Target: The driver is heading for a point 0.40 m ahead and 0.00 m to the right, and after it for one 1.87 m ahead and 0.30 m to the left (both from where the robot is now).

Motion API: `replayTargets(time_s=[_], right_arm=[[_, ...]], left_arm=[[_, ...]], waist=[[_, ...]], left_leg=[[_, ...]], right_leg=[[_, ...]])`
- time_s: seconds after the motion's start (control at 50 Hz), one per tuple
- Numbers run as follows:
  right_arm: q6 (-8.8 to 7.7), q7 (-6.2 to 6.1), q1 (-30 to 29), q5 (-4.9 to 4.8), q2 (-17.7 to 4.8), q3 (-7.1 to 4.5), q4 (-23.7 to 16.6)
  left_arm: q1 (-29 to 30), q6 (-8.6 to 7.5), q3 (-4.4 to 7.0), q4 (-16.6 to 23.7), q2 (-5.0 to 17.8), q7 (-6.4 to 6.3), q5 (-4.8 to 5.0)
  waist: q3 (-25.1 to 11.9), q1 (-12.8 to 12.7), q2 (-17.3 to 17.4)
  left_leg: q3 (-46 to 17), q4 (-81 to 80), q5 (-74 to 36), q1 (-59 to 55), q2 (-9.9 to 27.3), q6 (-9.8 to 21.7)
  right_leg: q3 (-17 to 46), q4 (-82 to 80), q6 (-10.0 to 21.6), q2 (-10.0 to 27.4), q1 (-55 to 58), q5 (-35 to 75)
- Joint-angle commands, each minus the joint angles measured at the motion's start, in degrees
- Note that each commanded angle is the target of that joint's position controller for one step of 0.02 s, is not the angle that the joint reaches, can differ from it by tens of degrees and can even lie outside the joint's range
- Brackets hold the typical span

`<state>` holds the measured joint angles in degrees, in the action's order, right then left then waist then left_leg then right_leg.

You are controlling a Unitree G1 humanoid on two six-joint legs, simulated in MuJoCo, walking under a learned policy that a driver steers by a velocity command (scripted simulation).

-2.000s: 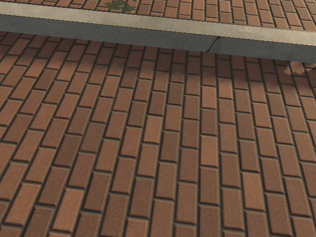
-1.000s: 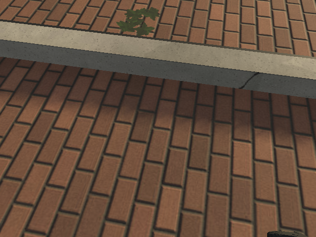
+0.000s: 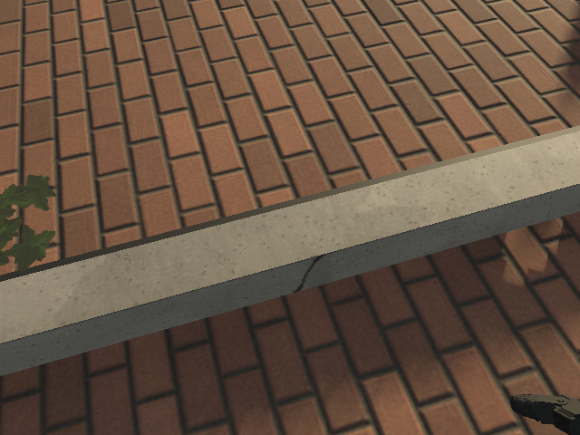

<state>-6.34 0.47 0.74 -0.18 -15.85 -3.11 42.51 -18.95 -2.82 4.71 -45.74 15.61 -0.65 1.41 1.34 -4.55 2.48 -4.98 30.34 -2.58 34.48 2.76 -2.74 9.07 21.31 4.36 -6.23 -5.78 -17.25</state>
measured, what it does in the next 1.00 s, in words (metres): walks ahead: left foot, then right foot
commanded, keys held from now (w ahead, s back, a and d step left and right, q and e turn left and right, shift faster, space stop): w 0.28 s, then no key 0.72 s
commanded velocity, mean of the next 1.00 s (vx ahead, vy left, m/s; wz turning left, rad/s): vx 0.25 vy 0.00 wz -0.12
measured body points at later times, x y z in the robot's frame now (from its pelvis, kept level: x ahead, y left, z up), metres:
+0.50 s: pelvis +0.25 +0.02 +0.00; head +0.28 +0.02 +0.45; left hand +0.44 +0.24 -0.11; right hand +0.21 -0.23 -0.14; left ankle +0.19 +0.14 -0.74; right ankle +0.34 -0.08 -0.73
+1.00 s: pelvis +0.31 +0.01 +0.00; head +0.32 +0.01 +0.45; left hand +0.42 +0.26 -0.14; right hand +0.33 -0.25 -0.15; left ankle +0.31 +0.13 -0.74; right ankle +0.34 -0.08 -0.74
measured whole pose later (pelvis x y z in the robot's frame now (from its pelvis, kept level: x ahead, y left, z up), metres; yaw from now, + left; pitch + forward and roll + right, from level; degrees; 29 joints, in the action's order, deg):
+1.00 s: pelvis +0.31 +0.01 +0.00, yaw -5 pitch -1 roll +0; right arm -0.4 -2.2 13.6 0.8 -12.5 -1.0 59.9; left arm -10.3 -0.7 1.4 -55.4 13.2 -1.8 -0.2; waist 1.5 -0.3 -0.4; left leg -0.2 27.4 15.7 10.4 0.7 -0.4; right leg -2.2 25.3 3.1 -2.7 -13.8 -10.2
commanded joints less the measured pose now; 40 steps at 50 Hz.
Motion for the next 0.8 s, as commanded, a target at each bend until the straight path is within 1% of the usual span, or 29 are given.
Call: replayTargets(time_s=[0.02,0.04,0.06,0.08,0.1,0.12,0.14,0.16,0.18,0.2,0.22,0.26,0.28,0.32,0.38,0.42,0.46,0.5,0.52,0.54,0.56,0.58,0.6,0.62,0.64,0.66,0.72,0.76,0.8], right_arm=[[-1.65,0.83,-3.06,-0.21,-6.35,-1.52,-4.56],[-1.91,0.92,-1.27,-0.10,-6.78,-1.68,-4.22],[-2.15,0.77,2.74,0.23,-7.49,-2.17,-3.13],[-2.38,0.48,9.01,0.95,-9.34,-2.93,-1.88],[-2.35,0.30,17.69,1.51,-12.93,-3.76,-1.07],[0.05,0.09,24.11,5.11,-16.73,-4.41,2.26],[1.14,0.42,20.89,3.57,-11.32,-3.35,0.94],[1.64,0.39,16.79,2.98,-7.87,-2.27,0.02],[1.84,0.41,14.91,3.06,-6.20,-1.56,0.45],[1.76,0.24,14.86,2.56,-5.73,-1.25,1.36],[1.54,0.29,14.55,2.20,-5.44,-1.07,2.04],[0.68,0.58,16.15,1.62,-5.75,-1.14,3.37],[0.39,0.63,16.98,1.39,-6.07,-1.22,4.01],[0.27,0.60,17.77,1.20,-6.13,-1.15,5.15],[0.77,0.63,18.76,1.20,-5.82,-0.88,6.64],[1.37,0.66,20.41,1.07,-5.96,-0.83,7.90],[1.94,0.46,21.06,0.70,-5.97,-0.73,8.95],[2.35,0.09,19.79,0.06,-5.59,-0.50,9.39],[2.29,-0.10,20.73,0.13,-4.48,-0.07,9.53],[2.31,-0.37,22.24,0.51,-2.84,0.53,8.24],[3.50,-1.01,29.94,-0.84,1.22,1.52,10.03],[5.04,-1.59,27.11,0.01,-3.05,0.67,10.84],[5.70,-1.56,23.28,0.96,-3.67,0.29,10.15],[6.09,-1.41,21.60,1.47,-3.01,0.28,10.38],[6.50,-1.25,20.77,1.50,-2.21,0.44,10.73],[6.88,-1.19,21.43,1.48,-1.08,0.78,11.53],[7.72,-1.63,21.08,1.18,0.01,1.26,13.40],[8.25,-1.99,19.41,1.02,-0.07,1.36,14.01],[8.39,-2.13,19.18,1.21,0.44,1.66,15.19]], left_arm=[[-1.62,-0.28,1.95,2.22,8.15,-0.60,-0.18],[-1.53,-0.18,1.95,2.12,8.18,-0.63,-0.43],[-0.96,-0.14,1.71,2.35,7.63,-0.56,-0.56],[-0.54,-0.29,0.95,2.86,5.75,-0.25,-0.91],[-3.01,-0.58,-0.06,3.74,3.33,-0.19,-1.86],[-13.01,-0.82,0.83,3.49,5.17,0.49,-2.70],[-9.55,-0.38,1.14,1.41,8.07,0.34,-4.44],[-2.83,-0.52,0.99,2.45,7.82,1.03,-4.02],[0.60,-0.69,0.57,3.37,6.66,1.58,-3.76],[2.09,-0.35,0.33,4.14,5.62,2.12,-4.23],[1.00,0.20,0.03,3.57,5.07,2.41,-4.48],[0.15,0.84,-0.28,2.99,4.53,2.68,-4.61],[1.22,0.95,-0.49,3.29,4.32,2.78,-4.58],[4.76,0.95,-1.27,4.02,3.18,2.74,-4.28],[7.94,0.56,-2.63,4.18,0.92,2.46,-3.54],[9.15,0.40,-2.80,3.90,1.34,2.06,-3.01],[9.33,0.18,-2.83,3.54,1.76,1.64,-2.90],[5.52,-0.50,-2.72,1.56,2.03,1.12,-3.59],[2.83,-1.13,-2.31,0.47,3.86,0.73,-4.31],[-0.70,-1.71,-1.77,0.42,7.66,0.34,-4.85],[-0.56,-0.76,-1.31,0.10,9.29,0.11,-3.45],[-0.68,-0.15,-1.76,-0.24,6.39,0.30,-1.58],[1.32,0.04,-2.21,-0.56,5.36,0.17,-1.40],[4.04,0.28,-2.81,-0.52,3.82,-0.16,-1.87],[6.22,0.32,-3.35,-0.56,2.68,-0.66,-2.11],[7.72,0.28,-3.54,-0.90,2.29,-1.01,-2.17],[8.37,0.03,-3.64,-2.51,2.53,-1.08,-2.48],[8.27,0.39,-3.49,-3.72,3.20,-0.98,-2.37],[9.37,1.07,-3.37,-4.59,3.64,-0.85,-1.98]], waist=[[-1.63,1.16,-9.04],[-1.76,2.19,-9.81],[-3.13,4.42,-9.96],[-8.06,7.38,-8.68],[-16.52,9.48,-0.92],[-22.07,7.19,18.47],[-15.14,6.87,7.45],[-7.66,7.52,1.63],[-4.09,6.85,-0.33],[-2.43,5.93,1.75],[-2.47,4.83,3.41],[-3.24,4.29,4.25],[-3.03,4.29,4.37],[-0.83,4.54,3.93],[-2.03,5.27,4.87],[-3.25,6.10,5.72],[-3.26,6.03,5.55],[-3.45,3.48,2.85],[-4.99,2.57,-0.33],[-9.10,2.30,-7.31],[-14.50,4.55,-16.43],[-13.18,2.67,-12.37],[-7.54,3.16,-10.71],[-5.14,4.40,-9.13],[-3.26,5.63,-9.15],[-3.18,6.82,-9.54],[-5.09,7.10,-8.79],[-4.82,6.51,-9.11],[-3.37,7.28,-8.42]], left_leg=[[1.15,-2.64,1.29,-6.68,-1.35,1.78],[1.82,-3.20,3.51,-8.58,-1.45,2.87],[3.25,-5.19,4.27,-13.95,-2.34,4.40],[1.59,-4.56,4.04,-24.27,0.04,6.89],[-9.98,-2.25,4.10,-40.91,9.84,11.75],[-35.91,-9.42,12.22,-51.48,21.28,17.95],[-37.39,-12.55,24.28,-46.39,19.78,16.31],[-28.67,-13.88,25.71,-38.64,16.78,14.38],[-22.37,-15.21,19.77,-32.83,14.35,13.10],[-17.70,-16.05,14.14,-29.58,12.31,12.39],[-14.04,-16.72,10.05,-27.53,10.39,11.79],[-10.71,-17.31,2.64,-27.38,9.49,12.92],[-9.64,-18.05,1.34,-27.96,9.60,13.60],[-6.12,-18.43,-10.07,-27.62,9.56,14.26],[0.36,-16.06,-24.33,-26.63,7.30,12.56],[1.58,-13.97,-27.29,-27.94,6.66,11.14],[0.81,-11.73,-25.46,-29.06,7.29,10.14],[0.61,-6.62,-19.63,-27.62,6.25,8.12],[1.24,-2.09,-13.40,-25.21,4.37,6.42],[3.91,5.56,5.54,-20.35,1.48,4.69],[5.90,14.89,33.84,-17.23,-3.61,4.08],[4.16,19.66,39.81,-14.66,-3.81,4.17],[3.63,22.16,39.02,-12.19,-3.51,3.98],[3.12,21.83,36.09,-12.26,-2.41,3.71],[2.68,19.42,33.13,-14.22,-1.26,3.22],[2.87,17.00,30.71,-17.49,-0.93,2.62],[4.38,10.00,27.70,-22.78,-1.96,1.73],[5.00,5.03,24.22,-24.65,-2.14,1.67],[5.83,-2.60,16.74,-28.91,-2.29,2.19]], right_leg=[[11.50,-1.12,6.98,15.25,-0.48,14.06],[12.07,0.60,6.45,15.81,0.63,16.40],[11.45,4.17,5.46,14.39,0.88,21.87],[9.16,12.92,3.90,11.26,-1.16,25.38],[4.45,29.55,1.43,6.31,-11.20,14.11],[-4.19,46.53,-1.39,-3.25,-25.46,-13.48],[0.02,51.23,-0.45,1.42,-32.15,-13.35],[-0.28,50.46,-0.41,3.18,-32.11,-7.86],[-0.46,47.60,-0.40,4.70,-30.46,-4.30],[-1.07,44.57,-0.61,6.04,-28.68,-3.20],[-2.01,42.34,-1.12,6.66,-25.92,-2.64],[-4.07,40.24,-1.78,6.48,-24.56,-2.10],[-4.95,38.33,-2.11,7.04,-25.53,-1.47],[-7.31,31.94,-3.34,8.04,-26.43,0.07],[-10.59,21.48,-4.07,7.29,-20.13,4.88],[-11.84,16.82,-3.78,5.87,-16.81,8.46],[-11.58,12.50,-2.85,5.47,-14.16,10.45],[-11.00,3.98,-1.40,5.22,-6.29,16.34],[-7.77,1.52,-0.57,8.46,0.27,23.42],[2.56,3.06,1.17,19.80,8.02,43.32],[11.34,3.84,10.23,29.05,11.99,56.91],[13.10,1.42,12.44,27.96,9.28,48.28],[10.88,-1.38,11.50,25.38,5.50,41.16],[8.50,-3.34,9.65,23.11,2.45,36.35],[5.47,-4.84,8.09,21.41,-0.82,36.67],[2.71,-5.43,6.83,19.71,-3.29,36.87],[-0.98,-4.97,5.91,17.37,-4.50,34.26],[-0.56,-5.61,5.56,16.95,-5.72,24.86],[-0.43,-6.00,3.92,15.69,-9.71,10.76]])
Velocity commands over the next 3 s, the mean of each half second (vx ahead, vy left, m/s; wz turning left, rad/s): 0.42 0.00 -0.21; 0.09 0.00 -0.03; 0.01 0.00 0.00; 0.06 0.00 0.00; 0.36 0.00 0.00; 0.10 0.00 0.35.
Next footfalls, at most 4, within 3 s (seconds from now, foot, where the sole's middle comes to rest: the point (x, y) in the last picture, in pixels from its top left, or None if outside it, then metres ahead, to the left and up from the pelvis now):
0.08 left None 0.23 0.14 -0.78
0.52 right None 0.38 -0.08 -0.78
0.84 left None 0.35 0.13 -0.78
2.50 left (323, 334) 0.70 0.04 -0.78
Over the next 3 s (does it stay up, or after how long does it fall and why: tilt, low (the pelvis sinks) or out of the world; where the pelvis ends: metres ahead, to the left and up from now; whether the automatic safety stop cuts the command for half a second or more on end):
stays up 0.62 -0.04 0.00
